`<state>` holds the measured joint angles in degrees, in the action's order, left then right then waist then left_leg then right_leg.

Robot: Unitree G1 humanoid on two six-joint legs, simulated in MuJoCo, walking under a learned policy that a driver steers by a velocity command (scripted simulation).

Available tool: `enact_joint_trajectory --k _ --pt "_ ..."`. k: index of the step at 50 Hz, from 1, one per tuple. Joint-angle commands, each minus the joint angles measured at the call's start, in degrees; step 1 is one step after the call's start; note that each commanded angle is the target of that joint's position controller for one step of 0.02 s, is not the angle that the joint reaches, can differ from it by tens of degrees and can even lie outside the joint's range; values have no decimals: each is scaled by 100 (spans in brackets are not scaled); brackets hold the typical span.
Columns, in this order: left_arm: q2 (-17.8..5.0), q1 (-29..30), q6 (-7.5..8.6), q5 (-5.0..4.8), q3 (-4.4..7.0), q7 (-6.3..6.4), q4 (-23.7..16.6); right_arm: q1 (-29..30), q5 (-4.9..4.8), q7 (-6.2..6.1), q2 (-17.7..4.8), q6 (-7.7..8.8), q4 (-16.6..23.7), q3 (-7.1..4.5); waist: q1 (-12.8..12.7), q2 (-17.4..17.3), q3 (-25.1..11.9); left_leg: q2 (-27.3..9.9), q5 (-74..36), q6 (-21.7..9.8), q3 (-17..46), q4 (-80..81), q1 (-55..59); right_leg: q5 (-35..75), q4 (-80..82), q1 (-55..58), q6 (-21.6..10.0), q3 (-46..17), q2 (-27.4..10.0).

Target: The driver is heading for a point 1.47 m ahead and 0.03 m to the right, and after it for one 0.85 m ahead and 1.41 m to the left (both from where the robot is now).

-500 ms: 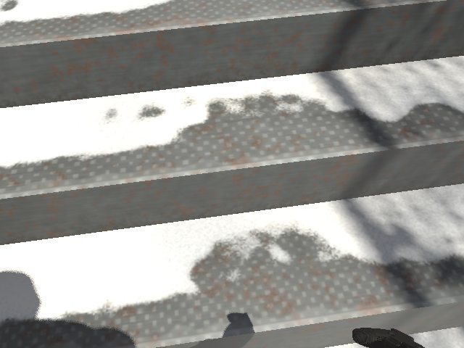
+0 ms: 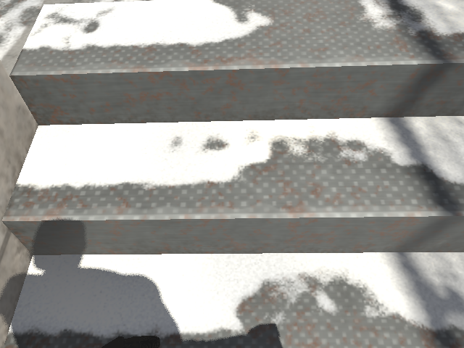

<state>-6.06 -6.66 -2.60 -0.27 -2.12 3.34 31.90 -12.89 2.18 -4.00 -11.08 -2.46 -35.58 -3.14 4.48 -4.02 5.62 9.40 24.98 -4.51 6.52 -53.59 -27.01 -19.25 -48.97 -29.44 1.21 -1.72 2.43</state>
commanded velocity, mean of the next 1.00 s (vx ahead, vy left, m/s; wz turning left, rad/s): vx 0.00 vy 0.00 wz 0.21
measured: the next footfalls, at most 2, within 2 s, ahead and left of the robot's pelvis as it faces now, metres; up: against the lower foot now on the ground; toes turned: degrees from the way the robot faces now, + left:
left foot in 0.36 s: +0.13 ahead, +0.12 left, +0.00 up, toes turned +11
right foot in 0.66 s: +0.15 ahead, -0.08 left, +0.00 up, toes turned +11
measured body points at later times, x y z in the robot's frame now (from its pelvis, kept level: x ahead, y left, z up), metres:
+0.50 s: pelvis +0.06 +0.03 +0.04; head +0.07 +0.05 +0.49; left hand +0.11 +0.28 -0.10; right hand +0.25 -0.15 -0.05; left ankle +0.09 +0.12 -0.69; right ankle +0.06 -0.13 -0.64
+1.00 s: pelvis +0.11 +0.02 +0.05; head +0.11 +0.02 +0.50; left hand +0.10 +0.24 -0.10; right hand +0.18 -0.19 -0.09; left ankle +0.09 +0.12 -0.69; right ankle +0.11 -0.09 -0.69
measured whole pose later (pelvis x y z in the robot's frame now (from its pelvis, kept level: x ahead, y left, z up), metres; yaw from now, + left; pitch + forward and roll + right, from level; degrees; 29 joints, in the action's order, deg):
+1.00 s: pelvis +0.11 +0.02 +0.05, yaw +11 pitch +0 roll +0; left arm -6.3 -20.0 1.3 0.4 1.6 3.8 52.1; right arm -23.6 1.0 -4.1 -6.4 1.3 -46.4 -1.9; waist 0.1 -0.7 -0.6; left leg 1.4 12.8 -2.0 -0.4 -24.3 -11.5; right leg -13.8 -22.8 -8.9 -1.1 0.4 1.2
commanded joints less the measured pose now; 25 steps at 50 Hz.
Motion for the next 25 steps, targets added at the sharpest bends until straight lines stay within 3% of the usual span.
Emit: enact_joint_trajectory --k 1,2,3,4,5,6,7,9,11,12,13,14,15,16,17,18,19,20,21,22,23,24,25 --pt "-1006 -576 200 253 484 182 -403 839 -207 212 -389 215 606 -125 -934 2201 -1367 -139 764 520 138 -1454 -2066 1501 2431 3053 -1609 -2694 -2030" --pt "-773 -446 261 290 419 183 -487 478 29 221 -627 247 393 -207 -638 1435 -1392 -402 696 617 270 -2408 -1886 1494 2325 2638 -1802 -2643 -2128" --pt "-567 -270 286 356 377 199 -486 636 -18 208 -579 224 409 -199 -635 1104 -1163 -376 451 686 23 -2625 -1849 1176 2298 2249 -1760 -2112 -1790" --pt "-611 -230 313 394 367 238 -449 629 -33 207 -593 204 444 -205 -507 997 -1045 -466 209 716 -10 -2681 -1993 764 2369 2165 -1636 -1805 -1638" --pt "-696 -342 351 358 401 308 -362 648 15 241 -555 188 491 -194 -485 934 -979 -517 20 729 -6 -2651 -2084 714 2345 2174 -1575 -1623 -1527" --pt "-755 -367 386 364 431 339 -304 563 11 296 -514 137 456 -188 -479 903 -905 -483 -207 766 -115 -2710 -2103 834 2307 2095 -1591 -1344 -1444" --pt "-797 -593 378 294 463 328 -165 468 0 325 -397 85 421 -146 -496 854 -849 -480 -255 787 -179 -2605 -2141 873 2310 2080 -1591 -1201 -1387" --pt "-929 -758 394 348 496 326 -35 432 -43 383 -198 48 495 -55 -506 901 -861 -523 -159 826 -233 -2076 -2158 907 2310 2249 -1627 -1073 -1393" --pt "-1107 -740 390 373 542 340 -39 451 -83 445 -157 29 644 3 -491 1115 -842 -729 38 842 -380 -1201 -1948 909 2365 2231 -1575 -1056 -1502" --pt "-1150 -668 388 382 559 333 -56 476 -100 464 -153 33 676 36 -508 1136 -910 -820 155 798 -489 -594 -1613 952 2379 2174 -1493 -929 -1482" --pt "-1152 -588 412 401 588 250 -89 335 -187 448 -141 -46 531 54 -581 1122 -926 -734 702 736 -934 154 -767 547 2575 1741 -1405 -479 -1278" --pt "-1364 -497 469 429 655 157 -141 275 -199 406 -256 -69 571 25 -536 1595 -898 -1012 711 524 -841 650 -83 546 2737 1429 -1374 -618 -1528" --pt "-1357 -402 519 354 680 98 -78 43 -173 341 -331 -72 509 -24 -448 1535 -967 -981 -70 339 -1023 947 718 668 2661 967 -1332 -619 -1632" --pt "-1346 -372 545 288 665 41 -1 -173 -158 273 -375 -41 453 -66 -254 1254 -913 -924 -669 192 -1095 1562 1386 719 2405 597 -1186 -492 -1557" --pt "-1168 -614 525 306 636 -19 174 -390 -160 215 -483 54 410 -98 -178 709 -1002 -863 -960 171 -865 2321 1960 405 1739 433 -957 -241 -1205" --pt "-763 -907 530 275 531 -152 336 -425 -77 190 -493 214 472 -39 -174 -259 -928 -1453 -1231 270 95 2933 2336 -361 719 1 -671 208 -812" --pt "-496 -716 434 -7 419 -191 103 -350 -34 66 -792 237 709 -40 -155 -1584 -881 -2830 -1148 -208 2243 3924 1983 -1254 26 -810 -216 310 -403" --pt "-809 -1095 324 50 527 -155 274 -487 -80 33 -601 252 716 -28 -203 -1225 -1066 -2964 -740 -712 2651 4185 1279 -1248 -743 14 -28 -217 -614" --pt "-847 -1056 273 50 565 -156 405 -235 -33 28 -248 247 740 98 -403 -827 -865 -2743 -170 -884 2179 4067 992 -994 -1036 166 81 -263 -620" --pt "-809 -999 262 98 550 -168 508 -56 -17 42 -119 262 738 149 -490 -584 -682 -2429 80 -836 1726 3991 898 -812 -1031 133 141 -249 -617" --pt "-840 -966 255 161 579 -142 590 40 -5 -13 -214 302 743 106 -487 -457 -663 -2230 -159 -778 1401 3856 1030 -643 -1101 22 124 -103 -567" --pt "-880 -1057 265 228 609 -129 749 -119 -51 -13 -236 366 633 92 -471 -280 -660 -2126 -883 -794 1137 3731 1125 -581 -1135 38 97 -14 -520" --pt "-742 -1110 247 162 586 -179 836 -205 -1 -21 -225 416 580 101 -484 -279 -691 -2050 -1700 -802 891 3579 1180 -589 -1003 117 61 87 -454"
